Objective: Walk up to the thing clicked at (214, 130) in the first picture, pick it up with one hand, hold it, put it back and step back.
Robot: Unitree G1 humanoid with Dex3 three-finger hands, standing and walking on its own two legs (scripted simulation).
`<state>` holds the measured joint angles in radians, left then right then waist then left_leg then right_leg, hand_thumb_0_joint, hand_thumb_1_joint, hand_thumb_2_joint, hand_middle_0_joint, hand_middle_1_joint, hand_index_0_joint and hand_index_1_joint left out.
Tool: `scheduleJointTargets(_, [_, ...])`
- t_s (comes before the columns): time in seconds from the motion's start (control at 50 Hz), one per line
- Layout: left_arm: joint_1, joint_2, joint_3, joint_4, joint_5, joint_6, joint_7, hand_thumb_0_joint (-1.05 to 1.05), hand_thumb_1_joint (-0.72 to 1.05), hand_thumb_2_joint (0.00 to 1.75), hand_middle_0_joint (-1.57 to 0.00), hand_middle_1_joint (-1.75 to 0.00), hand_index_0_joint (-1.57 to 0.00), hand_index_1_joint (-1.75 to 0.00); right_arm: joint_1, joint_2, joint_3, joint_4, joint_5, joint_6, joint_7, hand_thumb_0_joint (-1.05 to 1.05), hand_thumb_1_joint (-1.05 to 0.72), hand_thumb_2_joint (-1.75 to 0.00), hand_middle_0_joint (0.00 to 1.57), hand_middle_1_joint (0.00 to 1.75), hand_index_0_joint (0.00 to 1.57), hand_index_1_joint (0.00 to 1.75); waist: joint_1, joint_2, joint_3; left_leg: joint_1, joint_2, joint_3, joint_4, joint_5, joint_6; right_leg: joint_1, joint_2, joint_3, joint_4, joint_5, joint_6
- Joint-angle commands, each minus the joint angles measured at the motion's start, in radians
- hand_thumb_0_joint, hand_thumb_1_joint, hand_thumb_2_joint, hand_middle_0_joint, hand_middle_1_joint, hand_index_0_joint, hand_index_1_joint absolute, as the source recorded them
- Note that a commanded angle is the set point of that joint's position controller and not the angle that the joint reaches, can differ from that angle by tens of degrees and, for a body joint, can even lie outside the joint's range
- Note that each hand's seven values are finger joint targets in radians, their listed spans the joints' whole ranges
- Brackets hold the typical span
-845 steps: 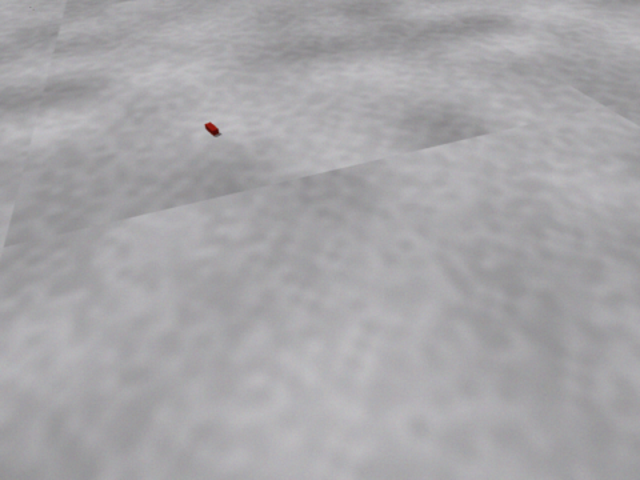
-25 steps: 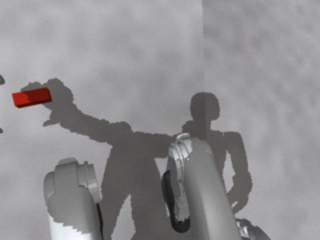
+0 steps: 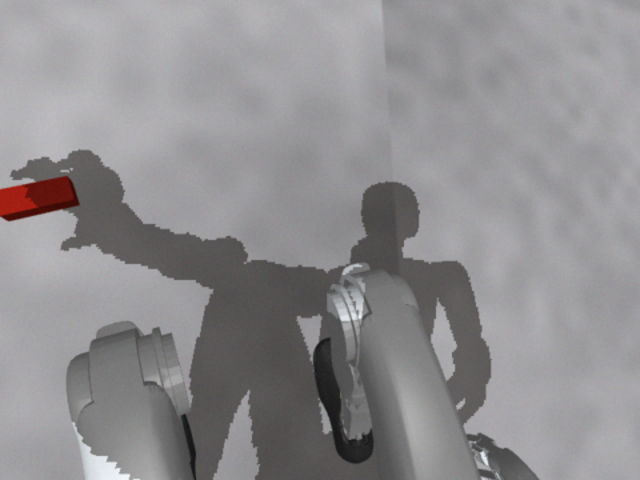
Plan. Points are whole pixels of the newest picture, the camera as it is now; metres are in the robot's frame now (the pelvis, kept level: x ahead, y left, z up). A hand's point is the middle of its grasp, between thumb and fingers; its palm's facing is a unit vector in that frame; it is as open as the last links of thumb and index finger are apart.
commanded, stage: rise first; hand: left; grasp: from above
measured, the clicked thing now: (38, 198) +0.52 +0.29 -0.31
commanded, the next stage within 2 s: approach in 1.02 s
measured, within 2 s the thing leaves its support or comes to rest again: neither
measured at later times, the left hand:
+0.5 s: hand out of the picture +0.47 +0.33 -0.19, palm faces -0.44 -0.11 -0.89, open 13.1 cm
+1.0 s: hand out of the picture +0.47 +0.33 -0.18, palm faces -0.44 -0.11 -0.89, open 12.9 cm
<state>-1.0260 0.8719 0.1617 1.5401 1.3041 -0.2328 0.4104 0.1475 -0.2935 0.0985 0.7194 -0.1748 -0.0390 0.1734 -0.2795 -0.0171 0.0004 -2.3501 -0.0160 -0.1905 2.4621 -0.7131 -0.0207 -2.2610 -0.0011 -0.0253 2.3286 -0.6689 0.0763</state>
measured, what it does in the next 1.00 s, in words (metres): stands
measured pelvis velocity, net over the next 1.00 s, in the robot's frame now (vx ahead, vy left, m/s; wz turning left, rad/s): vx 0.00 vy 0.00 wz -0.01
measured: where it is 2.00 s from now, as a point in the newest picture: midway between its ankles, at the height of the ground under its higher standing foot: (267, 454)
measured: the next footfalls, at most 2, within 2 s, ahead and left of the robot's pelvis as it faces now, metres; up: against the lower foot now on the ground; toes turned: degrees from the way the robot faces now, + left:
none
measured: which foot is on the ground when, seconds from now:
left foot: down 0.00-1.00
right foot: down 0.00-1.00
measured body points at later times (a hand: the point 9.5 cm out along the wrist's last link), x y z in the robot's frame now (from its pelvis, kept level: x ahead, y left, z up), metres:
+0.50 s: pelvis +0.00 +0.00 -0.01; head +0.25 +0.10 +0.35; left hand +0.49 +0.34 -0.14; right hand +0.03 -0.27 -0.08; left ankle +0.06 +0.13 -0.29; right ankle +0.11 -0.15 -0.29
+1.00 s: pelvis +0.00 +0.00 +0.00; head +0.25 +0.10 +0.36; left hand +0.49 +0.34 -0.13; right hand +0.04 -0.27 -0.08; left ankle +0.06 +0.13 -0.29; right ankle +0.11 -0.15 -0.29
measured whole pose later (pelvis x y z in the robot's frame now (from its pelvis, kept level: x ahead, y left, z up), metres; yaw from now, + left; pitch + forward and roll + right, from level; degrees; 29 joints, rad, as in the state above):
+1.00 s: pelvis +0.00 +0.00 +0.00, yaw -1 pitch +34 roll -12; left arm -1.06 0.91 0.14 1.54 1.30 -0.22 0.39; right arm 0.17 -0.30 0.13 0.69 -0.17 -0.06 0.19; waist -0.31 -0.02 0.01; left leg -2.36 -0.02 -0.20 2.47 -0.71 -0.02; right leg -2.26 0.00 -0.04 2.33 -0.66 0.07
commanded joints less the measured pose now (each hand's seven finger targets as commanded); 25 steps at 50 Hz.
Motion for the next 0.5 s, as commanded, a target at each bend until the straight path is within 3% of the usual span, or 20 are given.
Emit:
scheduleJointTargets(0.0, [-0.291, 0.264, 0.013, -0.104, -0.006, -0.007, 0.043, 0.0, -0.37, 0.86, -0.25, -0.83, -0.24, -0.84, 0.218, -0.276, -0.075, 0.0, -0.011, 0.0, -0.015, 0.0, -0.9, -0.9, 0.2, 0.3, 0.2, 0.3, -0.023, 0.355, -0.651, 0.541, 0.0, 0.124, -0.274, 0.219, 0.04, 0.299, 0.025, -0.156, -0.187, 0.227, -0.097])
scheduleJointTargets(0.14, [-0.332, 0.297, 0.015, -0.097, 0.001, -0.009, 0.055, 0.0, -0.37, 0.87, -0.24, -0.85, -0.23, -0.86, 0.224, -0.284, -0.062, -0.008, -0.015, -0.009, -0.015, 0.0, -0.9, -0.9, 0.2, 0.3, 0.2, 0.3, -0.045, 0.363, -0.63, 0.517, 0.002, 0.119, -0.266, 0.192, 0.042, 0.291, 0.028, -0.161, -0.187, 0.211, -0.096])
scheduleJointTargets(0.22, [-0.337, 0.31, 0.012, -0.095, 0.003, -0.004, 0.057, 0.0, -0.36, 0.86, -0.24, -0.85, -0.24, -0.85, 0.217, -0.29, -0.058, -0.008, -0.013, -0.015, -0.017, 0.0, -0.9, -0.9, 0.2, 0.3, 0.2, 0.3, -0.039, 0.397, -0.648, 0.552, 0.006, 0.109, -0.266, 0.217, 0.032, 0.278, 0.026, -0.164, -0.169, 0.231, -0.098])
scheduleJointTargets(0.46, [-0.344, 0.293, 0.0, -0.11, -0.001, 0.001, 0.04, 0.0, -0.37, 0.86, -0.25, -0.84, -0.24, -0.85, 0.231, -0.297, -0.052, -0.016, -0.018, -0.019, -0.005, 0.0, -0.9, -0.9, 0.2, 0.3, 0.2, 0.3, -0.058, 0.423, -0.636, 0.568, 0.006, 0.098, -0.269, 0.235, 0.027, 0.269, 0.026, -0.171, -0.161, 0.246, -0.098])
scheduleJointTargets(0.48, [-0.341, 0.299, 0.002, -0.112, -0.007, 0.001, 0.041, 0.0, -0.36, 0.85, -0.25, -0.84, -0.24, -0.85, 0.225, -0.295, -0.052, -0.017, -0.013, -0.021, -0.005, 0.0, -0.89, -0.9, 0.2, 0.3, 0.2, 0.3, -0.048, 0.423, -0.65, 0.57, 0.007, 0.097, -0.266, 0.236, 0.027, 0.274, 0.027, -0.169, -0.16, 0.248, -0.101])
